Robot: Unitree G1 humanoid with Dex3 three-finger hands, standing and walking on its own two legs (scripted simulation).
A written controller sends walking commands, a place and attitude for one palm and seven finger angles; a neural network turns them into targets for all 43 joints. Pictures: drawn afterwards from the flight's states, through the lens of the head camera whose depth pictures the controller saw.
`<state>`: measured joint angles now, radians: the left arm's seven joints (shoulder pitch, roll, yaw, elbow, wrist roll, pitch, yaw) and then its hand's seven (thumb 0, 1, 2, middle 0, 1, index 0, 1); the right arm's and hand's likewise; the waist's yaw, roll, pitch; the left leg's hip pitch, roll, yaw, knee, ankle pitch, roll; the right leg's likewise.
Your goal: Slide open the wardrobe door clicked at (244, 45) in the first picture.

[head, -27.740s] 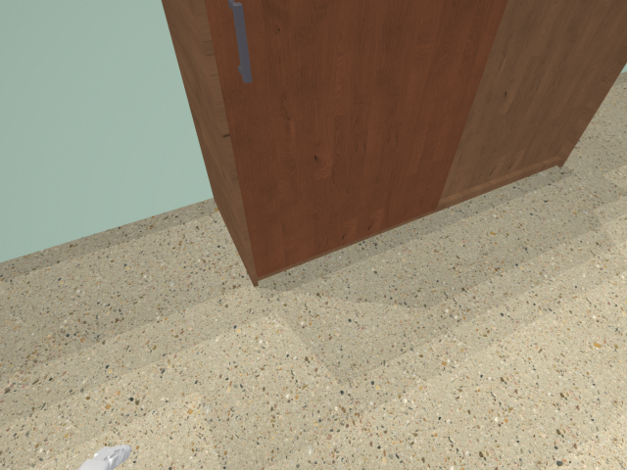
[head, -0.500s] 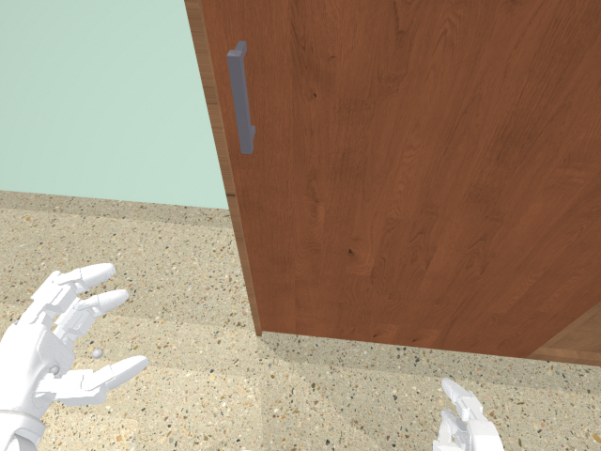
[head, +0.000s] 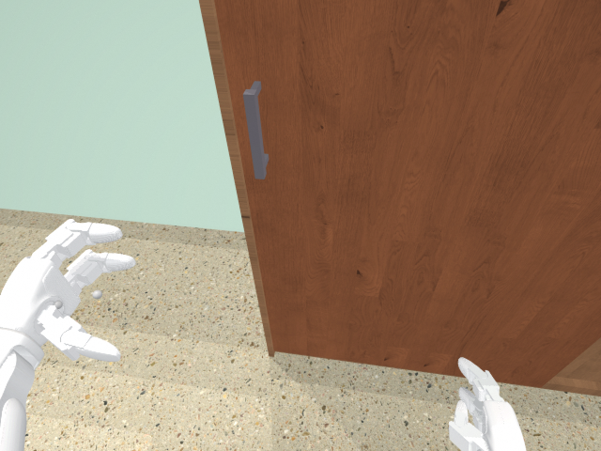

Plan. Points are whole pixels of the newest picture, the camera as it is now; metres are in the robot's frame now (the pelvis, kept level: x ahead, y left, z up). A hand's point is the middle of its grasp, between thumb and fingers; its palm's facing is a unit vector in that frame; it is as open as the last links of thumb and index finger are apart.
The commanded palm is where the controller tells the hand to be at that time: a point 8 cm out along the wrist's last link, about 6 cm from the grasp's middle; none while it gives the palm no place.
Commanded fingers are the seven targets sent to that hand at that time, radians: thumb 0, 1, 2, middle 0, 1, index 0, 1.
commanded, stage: raise the hand with hooked fingers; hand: left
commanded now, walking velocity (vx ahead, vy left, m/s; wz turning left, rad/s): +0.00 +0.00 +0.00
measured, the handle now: (258, 132) +0.55 +0.13 +0.16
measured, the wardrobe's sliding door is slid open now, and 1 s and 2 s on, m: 0.00 0.00 0.00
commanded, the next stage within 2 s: move the hooked fingers beside the handle in 0.72 s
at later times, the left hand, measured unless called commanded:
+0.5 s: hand (92, 252) +0.28 +0.27 +0.17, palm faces +0.01 -1.00 -0.04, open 14.0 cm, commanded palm +0.25 +0.31 +0.18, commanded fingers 0.00 -0.50 0.30 -0.30 -1.20 -0.30 -1.20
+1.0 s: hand (101, 241) +0.29 +0.27 +0.17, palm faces +0.01 -1.00 -0.03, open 14.0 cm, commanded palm +0.28 +0.31 +0.18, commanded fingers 0.00 -0.50 0.30 -0.30 -1.20 -0.30 -1.20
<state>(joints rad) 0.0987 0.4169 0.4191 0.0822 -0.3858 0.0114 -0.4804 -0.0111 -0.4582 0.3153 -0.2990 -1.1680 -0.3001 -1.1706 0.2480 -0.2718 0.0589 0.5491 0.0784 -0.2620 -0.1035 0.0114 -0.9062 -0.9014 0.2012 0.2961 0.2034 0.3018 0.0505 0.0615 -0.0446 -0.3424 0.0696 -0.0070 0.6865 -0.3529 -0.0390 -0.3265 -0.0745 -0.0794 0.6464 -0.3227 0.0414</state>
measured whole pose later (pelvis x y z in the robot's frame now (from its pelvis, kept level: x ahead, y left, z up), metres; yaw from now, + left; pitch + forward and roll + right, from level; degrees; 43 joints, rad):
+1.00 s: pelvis +0.00 +0.00 +0.01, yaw +0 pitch -1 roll +0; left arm -0.17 0.44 0.44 0.27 -0.34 0.08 -0.49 -0.02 -0.51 0.30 -0.30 -1.20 -0.30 -1.20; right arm 0.25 -0.27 0.08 0.59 0.08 -0.22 -0.13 0.01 -0.91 -0.90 0.20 0.30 0.20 0.30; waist 0.06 0.05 -0.01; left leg -0.23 0.06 0.01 0.54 -0.28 -0.04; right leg -0.24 -0.08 -0.07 0.53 -0.26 0.04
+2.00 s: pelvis +0.00 +0.01 +0.01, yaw -2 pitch +6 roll +0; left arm -0.75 0.51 0.37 0.93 -0.20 -0.10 -0.41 -0.02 -0.50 0.30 -0.30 -1.20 -0.30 -1.20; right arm 0.33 -0.29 0.05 0.65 0.06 -0.11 -0.10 0.01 -0.91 -0.90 0.20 0.30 0.20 0.30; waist -0.05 0.01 -0.02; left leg -0.41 0.06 0.03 0.61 -0.30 -0.03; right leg -0.42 -0.08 -0.04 0.59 -0.27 0.05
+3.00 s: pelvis +0.00 +0.00 +0.00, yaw -2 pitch +9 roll -1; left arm -0.90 0.49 0.37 1.07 -0.15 -0.21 -0.33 -0.02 -0.50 0.30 -0.30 -1.20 -0.30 -1.20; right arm 0.34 -0.28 0.03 0.64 0.05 -0.04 -0.07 0.01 -0.91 -0.90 0.20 0.30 0.20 0.30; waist -0.09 0.02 -0.05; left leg -0.50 0.08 0.02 0.67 -0.33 -0.04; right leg -0.50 -0.06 -0.04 0.64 -0.28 0.04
